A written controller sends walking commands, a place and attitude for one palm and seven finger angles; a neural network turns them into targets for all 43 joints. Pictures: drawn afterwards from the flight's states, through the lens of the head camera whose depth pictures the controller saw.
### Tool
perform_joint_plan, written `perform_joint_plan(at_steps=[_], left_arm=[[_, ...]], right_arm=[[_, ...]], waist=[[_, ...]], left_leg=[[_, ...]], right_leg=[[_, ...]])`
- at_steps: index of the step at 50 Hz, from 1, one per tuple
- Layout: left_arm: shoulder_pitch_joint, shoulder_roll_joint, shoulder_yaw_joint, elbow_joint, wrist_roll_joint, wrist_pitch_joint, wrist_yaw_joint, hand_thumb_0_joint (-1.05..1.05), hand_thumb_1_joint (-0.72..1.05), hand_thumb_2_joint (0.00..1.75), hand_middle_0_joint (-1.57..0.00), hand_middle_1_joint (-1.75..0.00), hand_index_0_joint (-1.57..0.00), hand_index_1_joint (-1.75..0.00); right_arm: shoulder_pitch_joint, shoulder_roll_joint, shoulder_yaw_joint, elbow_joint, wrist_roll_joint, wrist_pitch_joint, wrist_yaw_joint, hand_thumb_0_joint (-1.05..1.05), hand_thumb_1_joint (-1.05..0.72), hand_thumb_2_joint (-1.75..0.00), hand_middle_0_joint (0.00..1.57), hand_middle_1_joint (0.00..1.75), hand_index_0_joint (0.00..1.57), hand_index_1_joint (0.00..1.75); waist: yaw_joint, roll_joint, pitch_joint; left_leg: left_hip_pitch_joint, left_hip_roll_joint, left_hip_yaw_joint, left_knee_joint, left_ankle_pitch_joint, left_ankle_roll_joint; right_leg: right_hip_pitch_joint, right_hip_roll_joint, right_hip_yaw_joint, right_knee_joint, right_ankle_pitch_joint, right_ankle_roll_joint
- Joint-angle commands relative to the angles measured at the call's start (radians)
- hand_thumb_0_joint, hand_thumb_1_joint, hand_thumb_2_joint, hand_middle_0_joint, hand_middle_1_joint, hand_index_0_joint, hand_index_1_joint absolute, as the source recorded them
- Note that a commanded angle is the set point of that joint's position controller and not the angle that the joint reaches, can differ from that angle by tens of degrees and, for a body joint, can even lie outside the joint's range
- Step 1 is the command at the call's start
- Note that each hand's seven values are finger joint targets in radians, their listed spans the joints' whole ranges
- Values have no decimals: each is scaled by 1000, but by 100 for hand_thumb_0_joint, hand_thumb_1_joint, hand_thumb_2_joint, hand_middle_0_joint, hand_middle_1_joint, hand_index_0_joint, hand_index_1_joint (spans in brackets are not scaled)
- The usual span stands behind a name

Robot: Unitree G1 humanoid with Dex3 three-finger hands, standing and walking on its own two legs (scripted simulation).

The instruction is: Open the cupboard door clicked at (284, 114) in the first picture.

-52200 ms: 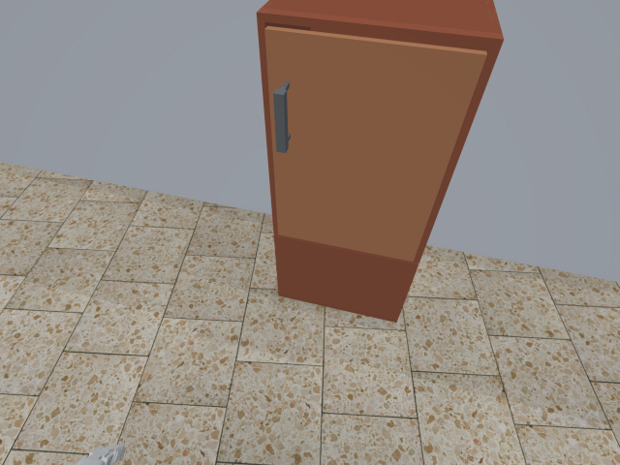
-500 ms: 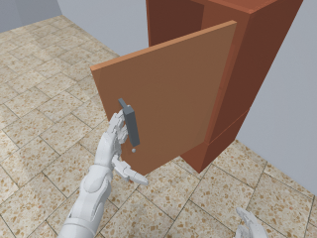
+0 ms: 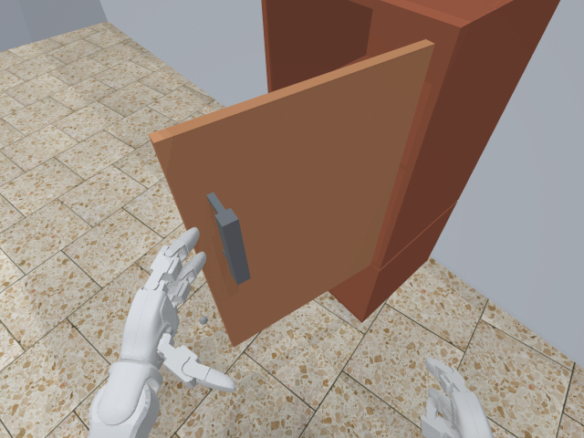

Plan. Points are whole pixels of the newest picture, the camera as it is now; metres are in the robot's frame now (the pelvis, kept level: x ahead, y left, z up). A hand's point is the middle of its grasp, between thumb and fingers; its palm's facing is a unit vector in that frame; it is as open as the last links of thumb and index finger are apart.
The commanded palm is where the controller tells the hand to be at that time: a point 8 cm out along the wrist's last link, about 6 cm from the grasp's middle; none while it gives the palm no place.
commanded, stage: slide the hand sideways off the handle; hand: left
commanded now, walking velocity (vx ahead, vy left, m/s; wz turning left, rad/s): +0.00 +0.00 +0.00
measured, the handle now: (228, 239) +0.36 +0.13 +0.08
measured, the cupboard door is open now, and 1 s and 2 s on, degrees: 81 81 81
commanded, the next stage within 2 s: draw the hand back to the body in 0.42 s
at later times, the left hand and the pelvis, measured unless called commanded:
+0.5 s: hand (161, 338) +0.22 +0.18 +0.06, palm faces -0.03 -1.00 -0.04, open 16.4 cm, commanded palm +0.20 +0.23 +0.07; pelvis +0.00 +0.00 -0.01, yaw +1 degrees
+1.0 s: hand (116, 332) +0.21 +0.21 +0.11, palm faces +0.00 -1.00 -0.08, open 16.3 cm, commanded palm +0.18 +0.27 +0.13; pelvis +0.00 +0.02 +0.01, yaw +1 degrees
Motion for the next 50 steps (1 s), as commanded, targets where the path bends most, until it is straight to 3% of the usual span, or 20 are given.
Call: perform_joint_plan(at_steps=[1, 5, 6, 8, 9, 11, 16, 19, 21, 23, 26, 29, 30, 34, 36, 40, 46, 50], left_arm=[[-125, 92, 67, -231, -33, -72, -47, 0, -50, 30, -15, -30, -15, -30], [-89, 145, 141, -241, -61, -69, -79, 0, -50, 30, -15, -30, -15, -30], [-87, 124, 127, -245, -71, -68, -87, 0, -50, 30, -15, -30, -15, -30], [-87, 141, 156, -247, -90, -71, -98, 0, -50, 30, -15, -30, -15, -30], [-72, 159, 185, -240, -100, -74, -102, 0, -50, 30, -15, -30, -15, -30], [-17, 176, 210, -241, -110, -80, -118, 0, -50, 30, -15, -30, -15, -30], [4, 184, 210, -235, -135, -73, -170, 0, -50, 30, -15, -30, -15, -30], [-11, 211, 244, -223, -153, -66, -192, 0, -50, 30, -15, -30, -15, -30], [-14, 198, 233, -228, -160, -66, -200, 0, -50, 30, -15, -30, -15, -30], [-46, 172, 200, -264, -165, -72, -200, 0, -50, 30, -15, -30, -15, -30], [-67, 199, 221, -263, -156, -77, -184, 0, -50, 30, -15, -30, -15, -30], [-25, 227, 243, -327, -150, -68, -168, 0, -50, 30, -15, -30, -15, -30], [-5, 258, 277, -326, -148, -59, -160, 0, -50, 30, -15, -30, -15, -30], [18, 218, 253, -343, -153, -12, -152, 0, -50, 30, -15, -30, -15, -30], [17, 219, 259, -332, -162, 16, -155, 0, -50, 30, -15, -30, -15, -30], [38, 239, 288, -323, -179, 63, -172, 0, -50, 30, -15, -30, -15, -30], [26, 258, 299, -443, -182, 75, -179, 0, -50, 30, -15, -30, -15, -30], [42, 277, 336, -422, -188, 92, -181, 0, -36, 36, -16, -30, -16, -30]], right_arm=[[-64, -111, -49, -149, 9, -69, -16, 0, -90, -90, 20, 30, 20, 30], [-60, -116, -52, -150, 11, -77, -28, 0, -90, -90, 20, 30, 20, 30], [-69, -112, -49, -156, 12, -81, -30, 0, -90, -90, 20, 30, 20, 30], [-67, -112, -47, -153, 14, -86, -33, 0, -90, -90, 20, 30, 20, 30], [-62, -113, -49, -151, 13, -88, -36, 0, -90, -90, 20, 30, 20, 30], [-60, -114, -51, -155, 14, -92, -38, 0, -90, -90, 20, 30, 20, 30], [-57, -125, -49, -159, 20, -103, -39, 0, -90, -90, 20, 30, 20, 30], [-49, -135, -52, -158, 22, -111, -45, 0, -90, -90, 20, 30, 20, 30], [-55, -135, -50, -161, 23, -118, -47, 0, -90, -90, 20, 30, 20, 30], [-56, -133, -50, -164, 24, -132, -49, 0, -90, -90, 20, 30, 20, 30], [-48, -138, -52, -154, 23, -142, -51, 0, -90, -90, 20, 30, 20, 30], [-44, -132, -49, -167, 25, -148, -48, 0, -90, -90, 20, 30, 20, 30], [-43, -133, -49, -164, 24, -146, -48, 0, -90, -90, 20, 30, 20, 30], [-56, -123, -38, -174, 35, -143, -48, 0, -90, -90, 20, 30, 20, 30], [-63, -127, -35, -172, 37, -144, -50, 0, -90, -90, 20, 30, 20, 30], [-72, -134, -32, -169, 40, -147, -58, 0, -90, -90, 20, 30, 20, 30], [-73, -129, -20, -168, 38, -176, -59, 0, -90, -90, 20, 30, 20, 30], [-77, -132, -19, -147, 40, -184, -62, 0, -90, -90, 20, 30, 20, 30]], waist=[[-31, -48, -155], [-15, -57, -205], [-18, -40, -203], [-15, -25, -201], [-11, -56, -210], [-5, -53, -223], [-17, -19, -172], [-24, -51, -167], [-25, -42, -168], [-29, 3, -175], [-29, -16, -196], [-8, 36, -236], [2, 21, -240], [-5, 43, -170], [-9, 18, -141], [-6, -23, -114], [4, 42, -144], [5, 21, -95]], left_leg=[[-20, -28, 4, -100, 227, 15], [-33, -33, 6, -82, 247, 14], [-32, -37, 9, -78, 248, 15], [-42, -38, 8, -74, 248, 12], [-45, -36, 5, -71, 257, 13], [-50, -37, 8, -63, 276, 13], [-65, -36, 5, -58, 265, 13], [-78, -35, -1, -49, 243, 13], [-79, -36, -2, -48, 233, 13], [-58, -35, -5, -50, 224, 11], [-57, -32, -14, -47, 233, 12], [-18, -30, -15, -70, 268, 9], [-24, -29, -17, -74, 273, 10], [-11, -24, -17, -111, 250, 5], [-13, -21, -20, -121, 227, 8], [-6, -20, -21, -138, 206, 10], [67, -19, -27, -167, 262, 8], [75, -16, -29, -184, 263, 8]], right_leg=[[136, 24, 11, -97, 262, -16], [175, 21, 24, -89, 280, -16], [175, 18, 28, -89, 290, -13], [180, 17, 33, -90, 289, -14], [189, 18, 33, -88, 303, -12], [207, 15, 40, -83, 335, -11], [169, 19, 36, -83, 311, -11], [150, 20, 39, -89, 271, -7], [143, 21, 37, -89, 245, -9], [118, 23, 24, -81, 222, -11], [114, 27, 16, -68, 218, -13], [144, 28, 3, -59, 252, -18], [164, 30, 4, -62, 253, -20], [147, 33, -17, -83, 228, -17], [145, 35, -16, -104, 202, -14], [168, 36, -11, -138, 175, -11], [202, 38, -23, -147, 231, -14], [210, 41, -28, -171, 232, -14]])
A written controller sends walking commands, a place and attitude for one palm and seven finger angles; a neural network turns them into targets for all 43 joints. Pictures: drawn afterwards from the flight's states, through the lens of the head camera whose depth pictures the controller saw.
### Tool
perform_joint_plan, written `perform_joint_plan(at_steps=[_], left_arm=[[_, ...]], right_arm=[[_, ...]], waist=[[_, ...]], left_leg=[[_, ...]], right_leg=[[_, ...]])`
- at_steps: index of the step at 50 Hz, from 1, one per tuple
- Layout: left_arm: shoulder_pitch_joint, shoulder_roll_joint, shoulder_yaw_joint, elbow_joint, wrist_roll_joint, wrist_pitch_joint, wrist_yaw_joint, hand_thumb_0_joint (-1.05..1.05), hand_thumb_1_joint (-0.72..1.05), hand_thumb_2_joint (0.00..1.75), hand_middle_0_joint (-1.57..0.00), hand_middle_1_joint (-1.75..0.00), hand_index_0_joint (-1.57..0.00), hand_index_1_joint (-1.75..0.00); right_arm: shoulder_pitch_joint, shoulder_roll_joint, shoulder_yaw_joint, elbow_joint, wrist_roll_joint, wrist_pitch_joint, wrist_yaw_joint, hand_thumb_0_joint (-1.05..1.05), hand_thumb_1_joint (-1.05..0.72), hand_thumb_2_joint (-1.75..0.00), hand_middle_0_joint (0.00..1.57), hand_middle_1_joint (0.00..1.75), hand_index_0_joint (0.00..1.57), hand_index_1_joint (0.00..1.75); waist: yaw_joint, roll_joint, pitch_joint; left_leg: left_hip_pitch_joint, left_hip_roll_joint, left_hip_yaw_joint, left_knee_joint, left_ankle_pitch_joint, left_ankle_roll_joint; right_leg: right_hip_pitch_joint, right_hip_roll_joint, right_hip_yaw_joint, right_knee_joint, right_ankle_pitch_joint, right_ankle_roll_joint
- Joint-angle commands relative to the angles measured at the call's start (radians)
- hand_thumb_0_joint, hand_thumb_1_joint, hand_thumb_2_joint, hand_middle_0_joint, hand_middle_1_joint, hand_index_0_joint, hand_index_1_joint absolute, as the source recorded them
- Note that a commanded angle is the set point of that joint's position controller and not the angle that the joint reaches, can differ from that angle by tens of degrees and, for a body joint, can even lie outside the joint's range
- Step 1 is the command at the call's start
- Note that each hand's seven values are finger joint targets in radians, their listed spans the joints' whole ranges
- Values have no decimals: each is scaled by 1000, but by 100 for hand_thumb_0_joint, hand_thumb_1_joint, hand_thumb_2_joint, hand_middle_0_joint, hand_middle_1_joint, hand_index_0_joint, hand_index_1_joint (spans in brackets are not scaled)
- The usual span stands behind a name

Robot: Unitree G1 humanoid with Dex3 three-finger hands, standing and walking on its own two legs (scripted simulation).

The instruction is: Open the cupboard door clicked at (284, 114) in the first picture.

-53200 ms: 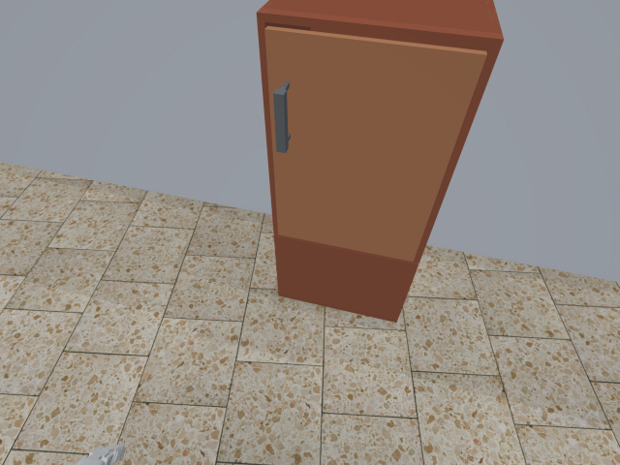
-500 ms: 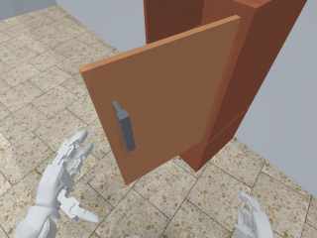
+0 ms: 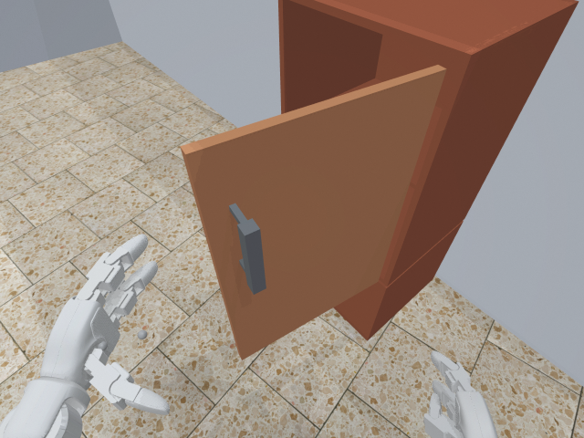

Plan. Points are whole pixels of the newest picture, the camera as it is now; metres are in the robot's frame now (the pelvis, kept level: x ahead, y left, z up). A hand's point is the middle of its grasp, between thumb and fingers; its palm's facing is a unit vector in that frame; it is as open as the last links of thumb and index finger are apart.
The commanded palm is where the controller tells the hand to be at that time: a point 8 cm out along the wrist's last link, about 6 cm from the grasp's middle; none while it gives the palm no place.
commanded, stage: draw the hand back to the body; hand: left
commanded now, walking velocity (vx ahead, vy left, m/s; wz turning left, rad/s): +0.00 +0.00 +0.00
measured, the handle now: (246, 249) +0.36 +0.11 +0.07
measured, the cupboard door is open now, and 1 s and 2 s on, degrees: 81 81 81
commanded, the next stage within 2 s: step back with the hand held close in 1.10 s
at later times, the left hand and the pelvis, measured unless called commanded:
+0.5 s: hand (81, 297) +0.21 +0.24 +0.16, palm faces +0.37 -0.83 -0.40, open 11.8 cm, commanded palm +0.17 +0.28 +0.18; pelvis +0.02 +0.00 +0.03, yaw -1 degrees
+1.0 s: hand (69, 292) +0.21 +0.24 +0.18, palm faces +0.43 -0.80 -0.41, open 7.6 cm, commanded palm +0.16 +0.28 +0.20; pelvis +0.02 -0.02 +0.04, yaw -2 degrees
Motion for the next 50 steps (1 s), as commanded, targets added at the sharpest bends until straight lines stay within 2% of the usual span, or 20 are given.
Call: perform_joint_plan(at_steps=[1, 2, 3, 4, 5, 7, 8, 9, 10, 13, 14, 15, 21, 25, 29, 31, 36, 41, 47, 50], left_arm=[[-112, 159, 125, -247, -26, -53, 1, 0, -32, 37, -16, -30, -16, -30], [-151, 286, 149, -348, 141, -52, 171, 0, -29, 39, -16, -30, -16, -30], [-39, 173, 98, -299, 158, -28, 244, 0, -26, 40, -16, -30, -16, -30], [-5, 130, 62, -285, 170, -12, 278, 0, -22, 42, -16, -30, -16, -30], [-8, 127, 49, -299, 192, -6, 305, 0, -18, 43, -16, -30, -16, -30], [-14, 139, 46, -340, 218, -6, 347, 0, -12, 47, -16, -30, -16, -30], [-8, 160, 66, -333, 229, -9, 365, 0, -8, 48, -16, -30, -16, -30], [-16, 160, 64, -348, 238, -13, 377, 0, -5, 50, -17, -30, -17, -30], [-12, 184, 85, -324, 244, -11, 390, 0, -1, 51, -17, -30, -17, -30], [-30, 182, 92, -348, 260, -24, 411, 0, 9, 55, -17, -30, -17, -30], [-34, 180, 89, -357, 266, -26, 414, 0, 13, 57, -17, -30, -17, -30], [-32, 200, 107, -355, 269, -27, 420, 0, 17, 58, -17, -30, -17, -30], [-6, 196, 138, -336, 270, -34, 420, 0, 37, 68, -18, -30, -18, -30], [-8, 220, 179, -318, 271, -38, 418, 0, 51, 74, -19, -30, -19, -30], [-20, 226, 208, -329, 265, -44, 414, 0, 65, 80, -19, -30, -19, -30], [-25, 235, 226, -336, 263, -49, 414, 0, 73, 82, -19, -30, -19, -30], [-48, 257, 263, -349, 258, -54, 415, 0, 90, 90, -20, -30, -20, -30], [-23, 211, 220, -284, 256, -47, 405, 0, 90, 90, -20, -30, -20, -30], [-44, 244, 246, -302, 256, -54, 409, 0, 90, 90, -20, -30, -20, -30], [-58, 273, 267, -318, 259, -60, 413, 0, 90, 90, -20, -30, -20, -30]], right_arm=[[-104, -110, -51, -152, 9, -72, -11, 0, -90, -90, 20, 30, 20, 30], [-111, -98, -60, -145, -14, -59, -31, 0, -90, -90, 20, 30, 20, 30], [-98, -79, -53, -140, -23, -53, -34, 0, -90, -90, 20, 30, 20, 30], [-95, -81, -51, -140, -21, -45, -31, 0, -90, -90, 20, 30, 20, 30], [-101, -84, -53, -128, -22, -37, -28, 0, -90, -90, 20, 30, 20, 30], [-116, -84, -52, -122, -24, -22, -27, 0, -90, -90, 20, 30, 20, 30], [-117, -84, -53, -113, -26, -19, -29, 0, -90, -90, 20, 30, 20, 30], [-125, -85, -53, -110, -30, -18, -29, 0, -90, -90, 20, 30, 20, 30], [-132, -88, -54, -98, -31, -15, -33, 0, -90, -90, 20, 30, 20, 30], [-141, -85, -55, -85, -35, -13, -35, 0, -90, -90, 20, 30, 20, 30], [-147, -84, -55, -79, -36, -14, -34, 0, -90, -90, 20, 30, 20, 30], [-151, -89, -56, -72, -38, -15, -34, 0, -90, -90, 20, 30, 20, 30], [-162, -83, -61, -47, -42, -4, -22, 0, -90, -90, 20, 30, 20, 30], [-178, -86, -68, -36, -44, 8, -14, 0, -90, -90, 20, 30, 20, 30], [-183, -81, -75, -37, -43, 23, -10, 0, -90, -90, 20, 30, 20, 30], [-185, -78, -75, -33, -44, 26, -9, 0, -90, -90, 20, 30, 20, 30], [-191, -78, -80, -25, -45, 30, -6, 0, -90, -90, 20, 30, 20, 30], [-191, -83, -88, -19, -42, 42, -1, 0, -90, -90, 20, 30, 20, 30], [-204, -80, -89, -23, -44, 45, -7, 0, -90, -90, 20, 30, 20, 30], [-212, -80, -90, -19, -46, 40, -11, 0, -90, -90, 20, 30, 20, 30]], waist=[[-3, 23, -93], [32, 37, -95], [10, 30, -34], [4, -1, -3], [7, -5, -5], [5, 45, -3], [6, 23, -1], [7, 38, -14], [10, -13, 3], [10, 5, -19], [11, 39, -16], [17, 28, -19], [24, 4, 3], [33, 16, 27], [33, -10, 16], [35, 34, 19], [35, 22, 11], [29, -12, 49], [36, -12, 29], [41, 20, 23]], left_leg=[[23, -17, -15, -180, 280, -12], [32, -12, 4, -231, 274, -5], [38, -12, 7, -254, 257, -10], [36, -8, 1, -265, 245, -13], [53, -5, 3, -274, 261, -9], [99, -1, 10, -302, 271, -8], [114, 2, 9, -316, 280, -7], [134, 0, 12, -329, 287, -6], [139, 3, 14, -338, 285, -3], [193, 3, 16, -376, 330, -3], [211, 3, 20, -386, 351, -4], [218, 6, 16, -396, 379, -6], [274, 15, 23, -439, 509, -12], [294, 16, 31, -459, 521, -12], [319, 16, 42, -468, 535, -7], [325, 15, 45, -473, 548, -9], [350, 14, 52, -472, 575, -7], [350, 15, 59, -483, 535, 1], [354, 7, 61, -488, 486, 8], [361, 2, 65, -487, 465, 7]], right_leg=[[127, 38, -17, -111, 228, -34], [183, 20, 33, -171, 212, -43], [173, 15, 20, -195, 191, -41], [162, 15, 13, -201, 174, -38], [193, 14, 17, -220, 185, -40], [211, 10, 14, -237, 187, -37], [225, 12, 11, -248, 192, -37], [244, 10, 13, -259, 197, -37], [256, 12, 13, -281, 197, -37], [301, 11, 10, -298, 231, -35], [310, 10, 11, -304, 243, -36], [333, 9, 9, -314, 263, -38], [388, 13, 6, -349, 346, -33], [407, 16, 12, -376, 363, -34], [424, 19, 16, -390, 389, -29], [433, 16, 19, -395, 398, -31], [443, 18, 22, -409, 435, -27], [422, 20, 22, -427, 412, -22], [435, 18, 30, -438, 389, -22], [437, 18, 38, -449, 374, -25]])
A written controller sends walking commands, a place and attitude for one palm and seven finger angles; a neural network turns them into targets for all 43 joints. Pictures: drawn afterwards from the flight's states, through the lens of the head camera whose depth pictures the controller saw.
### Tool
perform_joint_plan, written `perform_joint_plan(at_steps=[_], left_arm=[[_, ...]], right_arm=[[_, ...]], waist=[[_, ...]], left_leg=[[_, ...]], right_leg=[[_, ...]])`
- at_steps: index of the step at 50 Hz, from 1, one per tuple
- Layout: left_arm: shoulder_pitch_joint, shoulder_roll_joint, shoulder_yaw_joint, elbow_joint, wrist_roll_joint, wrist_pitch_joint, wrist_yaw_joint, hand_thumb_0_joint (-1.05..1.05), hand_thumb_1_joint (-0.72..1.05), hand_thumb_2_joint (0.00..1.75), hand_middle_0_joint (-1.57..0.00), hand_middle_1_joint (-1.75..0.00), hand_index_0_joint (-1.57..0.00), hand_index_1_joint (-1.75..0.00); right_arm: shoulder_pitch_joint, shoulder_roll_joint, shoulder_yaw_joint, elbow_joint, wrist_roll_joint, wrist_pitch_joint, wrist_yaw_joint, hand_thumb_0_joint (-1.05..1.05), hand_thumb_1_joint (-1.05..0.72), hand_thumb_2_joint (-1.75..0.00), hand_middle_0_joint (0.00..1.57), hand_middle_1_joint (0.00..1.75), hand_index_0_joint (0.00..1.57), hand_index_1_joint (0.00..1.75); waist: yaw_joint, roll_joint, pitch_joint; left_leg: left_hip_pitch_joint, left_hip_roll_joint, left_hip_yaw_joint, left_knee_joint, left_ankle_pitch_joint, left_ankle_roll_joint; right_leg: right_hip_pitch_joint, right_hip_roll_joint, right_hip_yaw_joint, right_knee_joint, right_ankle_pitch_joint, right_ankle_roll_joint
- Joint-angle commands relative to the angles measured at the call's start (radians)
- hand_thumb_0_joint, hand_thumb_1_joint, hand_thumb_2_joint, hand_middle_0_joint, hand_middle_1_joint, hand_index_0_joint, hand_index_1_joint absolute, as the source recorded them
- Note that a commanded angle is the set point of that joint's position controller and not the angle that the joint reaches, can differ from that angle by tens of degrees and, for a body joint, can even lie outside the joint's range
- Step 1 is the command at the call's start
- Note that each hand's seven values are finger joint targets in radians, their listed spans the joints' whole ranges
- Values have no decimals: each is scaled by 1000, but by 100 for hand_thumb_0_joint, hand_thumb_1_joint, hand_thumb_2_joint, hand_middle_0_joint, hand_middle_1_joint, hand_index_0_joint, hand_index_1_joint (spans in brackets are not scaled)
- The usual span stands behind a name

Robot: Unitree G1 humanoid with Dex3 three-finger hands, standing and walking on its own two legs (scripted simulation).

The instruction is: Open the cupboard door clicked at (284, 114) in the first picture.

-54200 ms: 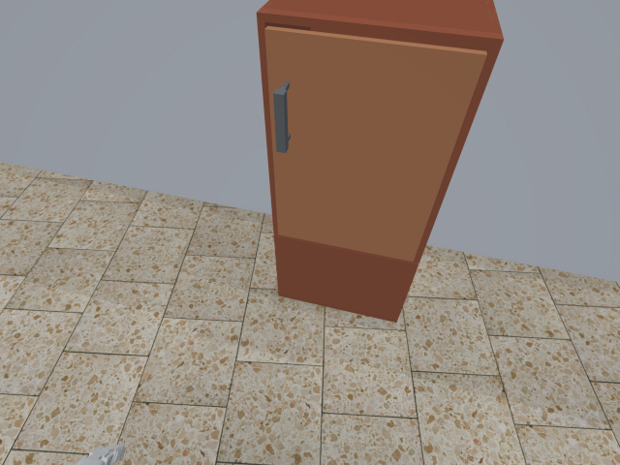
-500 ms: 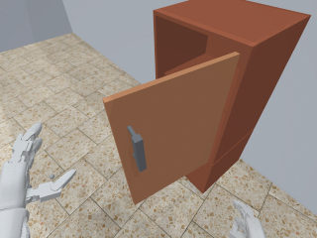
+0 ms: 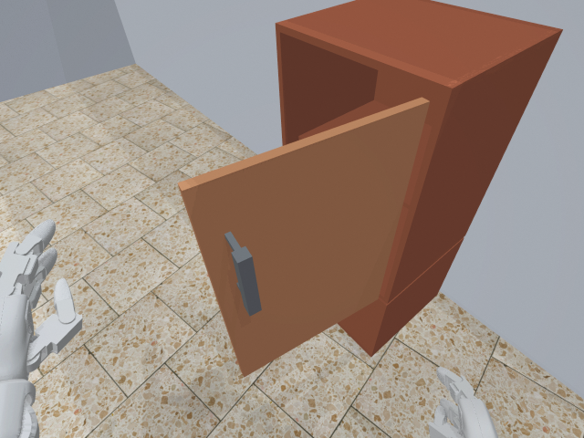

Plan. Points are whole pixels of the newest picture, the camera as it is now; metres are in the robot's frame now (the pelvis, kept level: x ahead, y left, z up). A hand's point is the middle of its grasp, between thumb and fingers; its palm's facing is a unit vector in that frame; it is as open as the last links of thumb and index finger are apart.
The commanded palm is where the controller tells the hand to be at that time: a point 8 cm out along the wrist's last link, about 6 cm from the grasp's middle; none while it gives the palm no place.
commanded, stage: draw the hand back to the body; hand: left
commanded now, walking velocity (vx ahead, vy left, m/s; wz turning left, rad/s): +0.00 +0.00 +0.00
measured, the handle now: (242, 274) +0.34 +0.13 +0.03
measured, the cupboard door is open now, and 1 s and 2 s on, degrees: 81 81 81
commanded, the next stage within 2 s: step back with the hand held close in 0.10 s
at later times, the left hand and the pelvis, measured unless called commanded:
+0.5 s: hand (61, 331) +0.17 +0.27 +0.14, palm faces +0.34 -0.79 -0.52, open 7.5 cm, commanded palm +0.11 +0.31 +0.17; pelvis -0.04 +0.02 +0.00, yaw -1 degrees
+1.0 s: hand out of the picture +0.08 +0.30 +0.15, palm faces +0.46 -0.75 -0.48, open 7.5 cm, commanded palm +0.00 +0.33 +0.17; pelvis -0.12 +0.03 -0.02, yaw +2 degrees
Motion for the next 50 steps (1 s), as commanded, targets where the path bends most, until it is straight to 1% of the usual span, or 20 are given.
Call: perform_joint_plan(at_steps=[1, 5, 10, 11, 12, 13, 14, 16, 20, 24, 25, 27, 31, 35, 37, 41, 43, 45, 49, 50], left_arm=[[-108, 206, 134, -245, 0, -76, 29, 0, 90, 90, -20, -30, -20, -30], [-100, 208, 133, -231, 3, -78, 32, 0, 90, 90, -20, -30, -20, -30], [-94, 195, 127, -188, 0, -79, 26, 0, 90, 90, -20, -30, -20, -30], [-224, 235, 142, -322, 0, -97, 30, 0, 90, 90, -20, -30, -20, -30], [-247, 346, 266, -295, 0, -131, 37, 0, 90, 90, -20, -30, -20, -30], [-125, 259, 204, -202, 2, -132, 22, 0, 90, 90, -20, -30, -20, -30], [-69, 245, 189, -191, 4, -126, 18, 0, 90, 90, -20, -30, -20, -30], [-32, 226, 173, -212, 2, -136, 14, 0, 90, 90, -20, -30, -20, -30], [54, 242, 193, -260, -3, -138, 23, 0, 90, 90, -20, -30, -20, -30], [92, 277, 232, -329, -5, -138, 33, 0, 90, 90, -20, -30, -20, -30], [95, 298, 253, -333, -7, -137, 37, 0, 90, 90, -20, -30, -20, -30], [104, 287, 248, -338, -6, -140, 41, 0, 90, 90, -20, -30, -20, -30], [96, 278, 244, -351, -1, -151, 48, 0, 90, 90, -20, -30, -20, -30], [71, 264, 242, -334, 16, -161, 53, 0, 90, 90, -20, -30, -20, -30], [53, 255, 234, -323, 26, -169, 57, 0, 90, 90, -20, -30, -20, -30], [-2, 258, 229, -339, 43, -186, 62, 0, 90, 90, -20, -30, -20, -30], [-29, 262, 229, -371, 46, -195, 66, 0, 90, 90, -20, -30, -20, -30], [-33, 283, 253, -391, 48, -206, 71, 0, 90, 90, -20, -30, -20, -30], [31, 288, 282, -423, 40, -219, 74, 0, 90, 90, -20, -30, -20, -30], [60, 299, 304, -404, 43, -223, 72, 0, 90, 90, -20, -30, -20, -30]], right_arm=[[-131, -88, -37, -161, 4, -65, -11, 0, -90, -90, 20, 30, 20, 30], [-132, -92, -38, -154, 4, -74, -11, 0, -90, -90, 20, 30, 20, 30], [-132, -93, -42, -148, 7, -72, -10, 0, -90, -90, 20, 30, 20, 30], [-147, -95, -40, -159, 8, -80, -10, 0, -90, -90, 20, 30, 20, 30], [-127, -117, -35, -186, 18, -58, -10, 0, -90, -90, 20, 30, 20, 30], [-119, -105, -39, -172, 12, -38, -8, 0, -90, -90, 20, 30, 20, 30], [-126, -109, -45, -182, 12, -26, -3, 0, -90, -90, 20, 30, 20, 30], [-127, -115, -47, -192, 10, -10, -2, 0, -90, -90, 20, 30, 20, 30], [-120, -125, -60, -214, 13, 15, -6, 0, -90, -90, 20, 30, 20, 30], [-116, -118, -72, -246, 20, 37, -10, 0, -90, -90, 20, 30, 20, 30], [-123, -117, -73, -245, 20, 41, -13, 0, -90, -90, 20, 30, 20, 30], [-119, -114, -73, -253, 22, 44, -15, 0, -90, -90, 20, 30, 20, 30], [-115, -120, -73, -257, 21, 38, -19, 0, -90, -90, 20, 30, 20, 30], [-109, -134, -74, -258, 20, 25, -18, 0, -90, -90, 20, 30, 20, 30], [-93, -136, -72, -259, 23, 17, -16, 0, -90, -90, 20, 30, 20, 30], [-76, -138, -71, -257, 19, 0, -16, 0, -90, -90, 20, 30, 20, 30], [-67, -143, -70, -257, 17, -11, -14, 0, -90, -90, 20, 30, 20, 30], [-72, -143, -71, -253, 14, -22, -19, 0, -90, -90, 20, 30, 20, 30], [-62, -129, -71, -252, 18, -47, -16, 0, -90, -90, 20, 30, 20, 30], [-68, -132, -74, -251, 14, -53, -17, 0, -90, -90, 20, 30, 20, 30]], waist=[[-5, 13, -98], [-4, 15, -71], [-6, -35, -35], [-11, 26, -88], [-58, -29, 31], [-60, -104, 13], [-57, -107, -1], [-61, -49, -52], [-59, 12, -180], [-59, -56, -241], [-55, -42, -240], [-59, -48, -210], [-59, 7, -166], [-61, 38, -106], [-69, 4, -70], [-78, -41, -40], [-83, -6, -36], [-77, 41, -59], [-70, 82, -163], [-64, 107, -171]], left_leg=[[-50, -16, 28, -41, 282, 24], [-54, -16, 26, -46, 271, 21], [-63, -12, 24, -56, 229, 24], [-41, -16, 21, -54, 225, 25], [-142, -7, 4, -17, 142, 40], [-138, -9, -8, 1, 131, 41], [-126, -10, 1, 14, 148, 40], [-131, -5, 3, 16, 206, 34], [-129, 19, -4, 15, 365, 27], [-159, 31, -8, 37, 420, 22], [-174, 29, -16, 34, 406, 22], [-213, 36, -23, 24, 365, 24], [-310, 55, -46, -14, 233, 42], [-506, 77, -71, -70, -94, 78], [-588, 75, -77, -66, -246, 89], [-601, 54, -80, 4, -362, 92], [-598, 53, -95, 8, -394, 90], [-615, 76, -129, -45, -401, 96], [-606, 96, -143, -67, -279, 97], [-644, 115, -153, -99, -340, 106]], right_leg=[[60, -9, 8, -46, 207, -7], [47, -6, 5, -57, 188, -8], [27, -2, 7, -75, 139, -6], [41, -6, 15, -69, 139, -6], [-96, -43, 100, -124, 157, -8], [-101, -62, 91, -131, 143, -10], [-109, -69, 100, -135, 158, -13], [-86, -78, 79, -95, 234, -15], [-15, -73, 44, -6, 370, -6], [9, -65, 43, 52, 452, 2], [10, -70, 45, 58, 447, -1], [-10, -63, 48, 70, 401, 2], [-12, -45, 53, 103, 296, 10], [34, -31, 70, 148, 151, 14], [27, -41, 92, 148, 71, 13], [-69, -61, 140, 74, -133, 1], [-113, -54, 139, 73, -207, -1], [-79, -26, 104, 139, -161, 8], [34, 12, 74, 279, 109, 16], [80, 25, 68, 314, 102, 23]])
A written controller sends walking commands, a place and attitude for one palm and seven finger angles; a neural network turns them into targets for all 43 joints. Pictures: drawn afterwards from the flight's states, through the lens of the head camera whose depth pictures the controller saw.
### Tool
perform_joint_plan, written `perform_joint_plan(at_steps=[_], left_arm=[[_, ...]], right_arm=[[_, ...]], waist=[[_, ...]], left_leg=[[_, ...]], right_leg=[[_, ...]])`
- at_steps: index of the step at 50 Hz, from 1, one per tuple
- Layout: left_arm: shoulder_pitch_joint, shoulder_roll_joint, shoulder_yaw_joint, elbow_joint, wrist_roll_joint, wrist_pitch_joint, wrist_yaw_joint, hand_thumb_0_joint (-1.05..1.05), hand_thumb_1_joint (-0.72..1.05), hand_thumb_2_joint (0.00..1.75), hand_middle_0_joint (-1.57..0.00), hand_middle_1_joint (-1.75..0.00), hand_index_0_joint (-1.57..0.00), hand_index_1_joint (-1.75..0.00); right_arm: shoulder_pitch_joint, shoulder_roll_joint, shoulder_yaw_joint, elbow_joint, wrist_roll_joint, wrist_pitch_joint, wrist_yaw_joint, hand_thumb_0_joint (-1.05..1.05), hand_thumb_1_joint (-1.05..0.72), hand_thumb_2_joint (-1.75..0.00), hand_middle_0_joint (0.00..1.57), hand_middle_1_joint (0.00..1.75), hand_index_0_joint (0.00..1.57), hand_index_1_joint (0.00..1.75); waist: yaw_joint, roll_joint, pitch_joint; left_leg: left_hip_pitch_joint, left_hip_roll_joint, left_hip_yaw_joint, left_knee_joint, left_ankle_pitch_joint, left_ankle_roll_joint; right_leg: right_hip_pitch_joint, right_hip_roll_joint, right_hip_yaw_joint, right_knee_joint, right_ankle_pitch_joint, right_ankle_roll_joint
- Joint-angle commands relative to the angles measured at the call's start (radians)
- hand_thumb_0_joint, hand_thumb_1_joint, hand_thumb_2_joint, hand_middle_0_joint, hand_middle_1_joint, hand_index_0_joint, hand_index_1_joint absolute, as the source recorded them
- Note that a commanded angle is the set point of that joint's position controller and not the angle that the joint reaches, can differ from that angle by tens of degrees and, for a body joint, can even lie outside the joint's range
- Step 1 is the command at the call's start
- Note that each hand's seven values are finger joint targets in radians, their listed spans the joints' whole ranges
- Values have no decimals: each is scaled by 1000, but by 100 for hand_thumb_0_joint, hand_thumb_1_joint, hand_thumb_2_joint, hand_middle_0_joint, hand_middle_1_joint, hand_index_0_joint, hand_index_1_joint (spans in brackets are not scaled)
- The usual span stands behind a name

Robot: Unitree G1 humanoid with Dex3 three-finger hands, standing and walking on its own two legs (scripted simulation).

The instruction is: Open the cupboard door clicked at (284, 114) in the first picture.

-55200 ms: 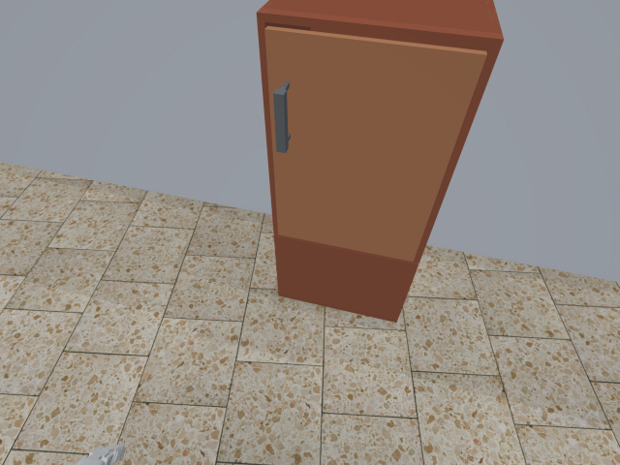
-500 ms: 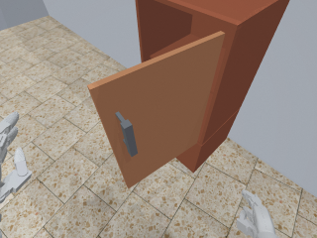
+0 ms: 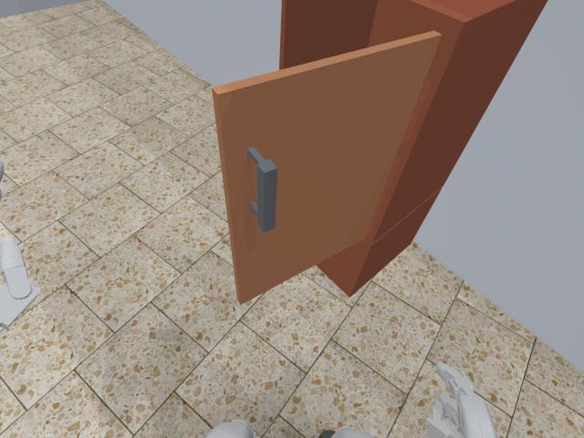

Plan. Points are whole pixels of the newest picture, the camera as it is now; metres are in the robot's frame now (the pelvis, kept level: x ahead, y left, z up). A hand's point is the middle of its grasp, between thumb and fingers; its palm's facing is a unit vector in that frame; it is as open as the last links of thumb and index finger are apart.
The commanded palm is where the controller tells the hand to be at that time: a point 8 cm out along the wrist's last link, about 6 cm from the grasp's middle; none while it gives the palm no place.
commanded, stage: step back with the hand held close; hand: left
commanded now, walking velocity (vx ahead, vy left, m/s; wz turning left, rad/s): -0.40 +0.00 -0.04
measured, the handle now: (260, 190) +0.47 +0.08 +0.06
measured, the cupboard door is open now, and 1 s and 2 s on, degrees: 81 81 81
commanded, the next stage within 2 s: stop stepping back and stand still in 0.28 s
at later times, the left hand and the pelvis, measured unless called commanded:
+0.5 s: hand out of the picture +0.10 +0.26 +0.19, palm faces +0.44 -0.76 -0.48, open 7.5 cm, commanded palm +0.04 +0.29 +0.19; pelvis -0.10 -0.01 +0.01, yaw +0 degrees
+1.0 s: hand out of the picture +0.06 +0.22 +0.17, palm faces +0.33 -0.82 -0.47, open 7.5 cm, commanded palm +0.00 +0.26 +0.19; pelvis -0.16 -0.03 +0.01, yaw -3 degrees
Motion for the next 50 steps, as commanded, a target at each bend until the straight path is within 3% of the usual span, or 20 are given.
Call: perform_joint_plan(at_steps=[1, 4, 6, 8, 11, 14, 15, 16, 18, 20, 22, 26, 29, 32, 34, 35, 38, 42, 46, 50], left_arm=[[20, 178, 169, -221, 1, -90, 25, 0, 90, 90, -20, -30, -20, -30], [-68, 167, 171, -168, 31, -100, 17, 0, 90, 90, -20, -30, -20, -30], [-83, 172, 160, -150, 18, -105, 8, 0, 90, 90, -20, -30, -20, -30], [-39, 194, 145, -141, -18, -91, 5, 0, 90, 90, -20, -30, -20, -30], [-79, 204, 123, -187, -23, -72, 10, 0, 90, 90, -20, -30, -20, -30], [-77, 198, 120, -230, -39, -60, 9, 0, 90, 90, -20, -30, -20, -30], [-103, 224, 137, -271, -38, -77, 11, 0, 90, 90, -20, -30, -20, -30], [-84, 195, 146, -328, -28, -96, 21, 0, 90, 90, -20, -30, -20, -30], [-82, 227, 185, -319, -28, -108, 36, 0, 90, 90, -20, -30, -20, -30], [35, 222, 195, -329, -62, -91, 21, 0, 90, 90, -20, -30, -20, -30], [69, 159, 147, -347, -66, -63, 20, 0, 90, 90, -20, -30, -20, -30], [32, 143, 93, -291, -55, -23, 41, 0, 90, 90, -20, -30, -20, -30], [-6, 155, 85, -186, -43, -6, 46, 0, 90, 90, -20, -30, -20, -30], [-7, 249, 122, -188, -56, -11, 30, 0, 90, 90, -20, -30, -20, -30], [-42, 326, 191, -201, -53, -43, 39, 0, 90, 90, -20, -30, -20, -30], [-47, 249, 148, -144, -61, -33, 29, 0, 90, 90, -20, -30, -20, -30], [52, 198, 124, -118, -55, -21, 24, 0, 90, 90, -20, -30, -20, -30], [33, 189, 96, -126, -59, -42, 14, 0, 90, 90, -20, -30, -20, -30], [61, 219, 130, -138, -57, -61, 12, 0, 90, 90, -20, -30, -20, -30], [68, 219, 139, -146, -65, -73, 11, 0, 90, 90, -20, -30, -20, -30]], right_arm=[[-106, -151, -71, -160, 3, -79, -9, 0, -90, -90, 20, 30, 20, 30], [-112, -167, -80, -150, -1, -78, -4, 0, -90, -90, 20, 30, 20, 30], [-111, -146, -84, -147, 2, -90, 0, 0, -90, -90, 20, 30, 20, 30], [-79, -115, -82, -108, 2, -86, 17, 0, -90, -90, 20, 30, 20, 30], [-103, -89, -76, -80, -3, -57, 32, 0, -90, -90, 20, 30, 20, 30], [-118, -96, -58, -83, 8, -51, 13, 0, -90, -90, 20, 30, 20, 30], [-150, -141, -72, -84, 2, -57, -1, 0, -90, -90, 20, 30, 20, 30], [-149, -160, -78, -108, -7, -78, -7, 0, -90, -90, 20, 30, 20, 30], [-93, -99, -89, -73, -22, -122, 1, 0, -90, -90, 20, 30, 20, 30], [-66, -127, -119, -89, 6, -131, 19, 0, -90, -90, 20, 30, 20, 30], [-84, -116, -101, -86, 8, -140, 29, 0, -90, -90, 20, 30, 20, 30], [-93, -120, -68, -88, -1, -134, 16, 0, -90, -90, 20, 30, 20, 30], [-91, -120, -57, -76, -8, -109, 5, 0, -90, -90, 20, 30, 20, 30], [-85, -92, -43, -71, -10, -79, 10, 0, -90, -90, 20, 30, 20, 30], [-102, -84, -23, -75, -16, -88, 16, 0, -90, -90, 20, 30, 20, 30], [-83, -84, -38, -55, 14, -88, 14, 0, -90, -90, 20, 30, 20, 30], [-113, -91, -32, -70, 14, -74, 6, 0, -90, -90, 20, 30, 20, 30], [-79, -138, -49, -61, 9, -89, -4, 0, -90, -90, 20, 30, 20, 30], [-78, -135, -46, -68, 3, -87, -2, 0, -90, -90, 20, 30, 20, 30], [-85, -136, -59, -77, 3, -88, 2, 0, -90, -90, 20, 30, 20, 30]], waist=[[13, 227, -189], [10, 237, -66], [3, 57, -34], [-8, -172, -89], [0, -263, -182], [-21, -63, -141], [-17, 194, -101], [2, 508, -161], [4, 254, -229], [5, 163, -327], [-1, 204, -276], [-23, 292, -162], [-13, 240, -125], [-22, -77, -151], [-8, -145, -179], [-4, -200, -251], [-11, -92, -171], [-13, 98, -182], [-12, 143, -169], [-16, 36, -141]], left_leg=[[-376, 184, -167, -376, -535, 72], [-631, 228, -177, -372, -700, 110], [-444, 128, -109, -188, -572, 61], [-12, -5, 13, 176, -305, -40], [88, 5, -3, 419, -302, -51], [190, -10, 36, -90, -183, -53], [123, 98, -79, -269, -192, -20], [-67, 364, -361, -430, -115, 72], [36, 454, -327, -373, 115, 148], [180, 372, -210, -278, 181, 124], [236, 323, -140, -285, 170, 101], [87, 280, -140, -479, -404, 48], [38, 188, -37, -431, -436, -13], [150, 56, 49, 65, -107, -58], [-24, 67, 45, 181, -118, -63], [-47, 33, 33, 189, -151, -64], [-3, 31, 72, -10, -62, -35], [238, 87, 4, -187, 309, 8], [213, 121, -66, -185, 283, 16], [168, 85, -47, -182, 13, -6]], right_leg=[[463, 46, 9, 181, -9, -6], [544, 73, 32, 290, -54, -5], [311, 12, 174, 85, -58, -49], [-115, -198, 411, -256, -175, -152], [-127, -295, 389, -300, -28, -207], [-107, -126, 166, -121, 30, -81], [-95, -53, 124, 66, -61, -50], [16, 60, 9, 403, -279, 9], [-80, 59, 92, 713, -371, -10], [-83, 64, 51, 681, -377, -1], [-99, 32, -16, 550, -335, 11], [101, 49, -110, 227, -419, -10], [269, 63, -158, -108, -349, -48], [65, -223, 207, -381, -197, -172], [187, -334, 252, -303, 278, -223], [293, -276, 191, -238, 309, -179], [310, -230, 94, -128, 558, -139], [192, -102, 10, -44, 295, -30], [159, -54, -2, -75, 92, -39], [146, -85, 72, -206, -86, -64]])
